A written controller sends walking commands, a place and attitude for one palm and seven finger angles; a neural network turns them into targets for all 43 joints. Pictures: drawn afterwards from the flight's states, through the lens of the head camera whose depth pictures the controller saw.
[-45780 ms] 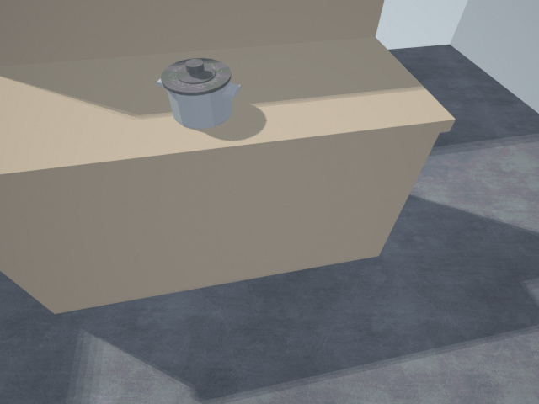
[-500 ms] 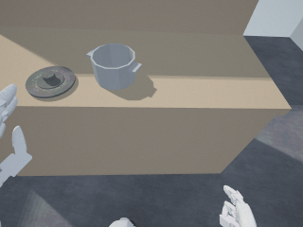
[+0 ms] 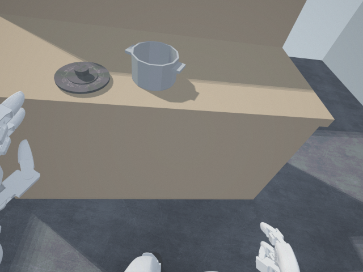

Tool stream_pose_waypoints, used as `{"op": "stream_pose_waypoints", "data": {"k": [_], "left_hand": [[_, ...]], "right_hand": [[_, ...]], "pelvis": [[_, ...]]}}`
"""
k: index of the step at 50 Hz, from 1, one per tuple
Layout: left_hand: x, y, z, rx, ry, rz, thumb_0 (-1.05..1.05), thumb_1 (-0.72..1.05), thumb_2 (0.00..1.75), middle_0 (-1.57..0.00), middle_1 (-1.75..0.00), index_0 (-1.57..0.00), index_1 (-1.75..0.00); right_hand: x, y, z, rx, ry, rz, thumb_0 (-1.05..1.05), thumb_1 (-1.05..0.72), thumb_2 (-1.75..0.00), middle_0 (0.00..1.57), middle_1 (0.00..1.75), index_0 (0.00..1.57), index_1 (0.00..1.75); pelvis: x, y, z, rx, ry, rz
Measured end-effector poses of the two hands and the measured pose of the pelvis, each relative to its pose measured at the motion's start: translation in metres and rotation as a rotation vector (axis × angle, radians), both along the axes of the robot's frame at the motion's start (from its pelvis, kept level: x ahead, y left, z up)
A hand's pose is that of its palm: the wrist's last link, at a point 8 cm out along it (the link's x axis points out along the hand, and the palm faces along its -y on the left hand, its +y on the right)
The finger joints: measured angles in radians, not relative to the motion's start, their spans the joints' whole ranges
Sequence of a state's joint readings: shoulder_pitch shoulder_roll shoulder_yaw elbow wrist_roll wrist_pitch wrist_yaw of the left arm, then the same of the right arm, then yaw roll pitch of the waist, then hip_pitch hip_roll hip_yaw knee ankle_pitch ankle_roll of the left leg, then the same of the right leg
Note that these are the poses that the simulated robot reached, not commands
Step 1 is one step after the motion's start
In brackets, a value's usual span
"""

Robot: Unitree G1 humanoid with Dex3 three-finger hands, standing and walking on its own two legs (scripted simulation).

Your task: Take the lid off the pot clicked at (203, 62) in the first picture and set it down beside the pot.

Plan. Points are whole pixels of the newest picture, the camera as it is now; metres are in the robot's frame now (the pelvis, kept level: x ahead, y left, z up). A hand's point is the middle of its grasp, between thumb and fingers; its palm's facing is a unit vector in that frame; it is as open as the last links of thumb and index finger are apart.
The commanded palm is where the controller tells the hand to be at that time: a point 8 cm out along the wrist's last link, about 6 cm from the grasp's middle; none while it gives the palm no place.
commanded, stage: stop stepping back and stand still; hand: left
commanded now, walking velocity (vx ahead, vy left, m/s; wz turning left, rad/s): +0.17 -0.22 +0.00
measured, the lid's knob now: (81, 70) +0.68 +0.35 +0.03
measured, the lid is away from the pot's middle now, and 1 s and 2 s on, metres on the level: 0.24 0.24 0.24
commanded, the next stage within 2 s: let the arm hang, fingers relaxed in 1.60 s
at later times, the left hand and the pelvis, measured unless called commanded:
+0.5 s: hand out of the picture +0.09 +0.28 +0.20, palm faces +0.09 -0.94 -0.33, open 7.5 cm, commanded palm +0.02 +0.36 +0.21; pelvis -0.12 +0.09 +0.03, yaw -3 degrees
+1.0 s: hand out of the picture +0.02 +0.14 -0.14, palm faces -0.13 -0.99 -0.03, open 7.4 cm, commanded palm none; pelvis -0.10 +0.03 +0.01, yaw +0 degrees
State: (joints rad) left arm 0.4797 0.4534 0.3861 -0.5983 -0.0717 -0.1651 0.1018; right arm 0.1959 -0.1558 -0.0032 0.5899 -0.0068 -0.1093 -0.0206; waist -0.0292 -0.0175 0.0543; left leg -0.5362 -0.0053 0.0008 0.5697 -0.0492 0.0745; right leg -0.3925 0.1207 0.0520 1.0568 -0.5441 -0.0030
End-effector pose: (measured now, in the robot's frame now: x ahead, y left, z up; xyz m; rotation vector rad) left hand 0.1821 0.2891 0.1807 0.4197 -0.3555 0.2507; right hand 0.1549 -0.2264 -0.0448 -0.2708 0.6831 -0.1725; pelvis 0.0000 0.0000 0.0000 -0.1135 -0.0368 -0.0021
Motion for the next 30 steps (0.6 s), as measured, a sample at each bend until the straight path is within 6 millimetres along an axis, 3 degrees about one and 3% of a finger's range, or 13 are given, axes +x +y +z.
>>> {"op": "stream_pose_waypoints", "data": {"k": [5, 8, 10, 15, 18, 20, 22, 26, 30], "left_hand": [[-0.060, -0.004, 0.045, 0.074, -0.009, -0.047, 0.02, 0.89, 0.90, -0.21, -0.30, -0.21, -0.30], [-0.105, -0.006, 0.061, 0.214, -0.082, -0.074, 0.02, 0.89, 0.90, -0.21, -0.30, -0.21, -0.30], [-0.122, 0.001, 0.062, 0.208, -0.151, -0.087, 0.01, 0.89, 0.90, -0.21, -0.30, -0.21, -0.30], [-0.117, 0.071, 0.040, 0.006, -0.284, 0.087, 0.01, 0.88, 0.90, -0.22, -0.30, -0.22, -0.30], [-0.100, 0.096, 0.012, -0.088, -0.184, 0.134, 0.01, 0.89, 0.90, -0.21, -0.30, -0.21, -0.30], [-0.094, 0.091, 0.002, -0.092, -0.074, 0.074, 0.01, 0.89, 0.90, -0.20, -0.30, -0.20, -0.30], [-0.097, 0.074, 0.004, -0.081, 0.002, -0.044, 0.02, 0.89, 0.90, -0.20, -0.30, -0.19, -0.30], [-0.125, 0.043, 0.035, 0.007, 0.029, -0.261, 0.02, 0.89, 0.90, -0.20, -0.30, -0.20, -0.30], [-0.143, 0.052, 0.064, 0.161, 0.028, -0.256, 0.02, 0.88, 0.90, -0.22, -0.30, -0.21, -0.30]], "right_hand": [[-0.033, 0.039, 0.014, 0.065, 0.008, 0.066, 0.01, -0.90, -0.90, 0.20, 0.30, 0.20, 0.30], [-0.045, 0.049, 0.002, 0.077, -0.019, 0.088, 0.01, -0.90, -0.90, 0.20, 0.30, 0.20, 0.30], [-0.056, 0.051, -0.012, 0.063, -0.001, 0.057, 0.01, -0.90, -0.90, 0.21, 0.30, 0.21, 0.30], [-0.084, 0.066, -0.017, 0.023, 0.043, 0.017, 0.01, -0.90, -0.90, 0.20, 0.30, 0.20, 0.30], [-0.098, 0.079, -0.008, 0.025, -0.008, -0.004, 0.01, -0.90, -0.90, 0.20, 0.30, 0.20, 0.30], [-0.114, 0.088, 0.003, 0.047, -0.030, -0.019, 0.01, -0.90, -0.90, 0.20, 0.30, 0.20, 0.30], [-0.133, 0.095, 0.015, 0.067, -0.031, -0.036, 0.01, -0.90, -0.90, 0.20, 0.30, 0.20, 0.30], [-0.168, 0.099, 0.030, 0.064, 0.042, -0.068, 0.01, -0.90, -0.90, 0.20, 0.30, 0.20, 0.30], [-0.188, 0.093, 0.028, 0.034, 0.130, -0.115, 0.01, -0.90, -0.90, 0.20, 0.30, 0.20, 0.30]], "pelvis": [[-0.031, 0.012, 0.021, -0.006, 0.050, 0.019], [-0.048, 0.023, 0.004, 0.074, 0.066, -0.025], [-0.056, 0.036, -0.005, 0.030, 0.055, -0.024], [-0.072, 0.059, -0.010, 0.024, 0.057, 0.014], [-0.099, 0.075, -0.008, 0.062, 0.028, -0.020], [-0.112, 0.081, 0.001, 0.070, 0.008, -0.054], [-0.119, 0.085, 0.012, 0.056, 0.013, -0.057], [-0.123, 0.090, 0.031, 0.023, 0.041, -0.059], [-0.121, 0.095, 0.042, 0.000, 0.064, -0.058]]}}
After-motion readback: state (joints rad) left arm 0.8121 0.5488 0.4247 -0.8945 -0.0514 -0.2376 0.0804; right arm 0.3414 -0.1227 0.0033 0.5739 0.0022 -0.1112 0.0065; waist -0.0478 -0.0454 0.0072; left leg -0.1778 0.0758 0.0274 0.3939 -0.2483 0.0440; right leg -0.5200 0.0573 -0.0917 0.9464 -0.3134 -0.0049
